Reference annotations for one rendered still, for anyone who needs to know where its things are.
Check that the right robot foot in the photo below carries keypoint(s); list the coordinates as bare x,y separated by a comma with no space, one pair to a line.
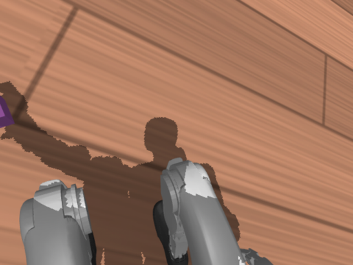
163,234

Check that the cube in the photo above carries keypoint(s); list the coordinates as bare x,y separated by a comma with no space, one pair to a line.
5,115

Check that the right robot hand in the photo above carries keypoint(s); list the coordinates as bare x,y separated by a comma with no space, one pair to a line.
253,258

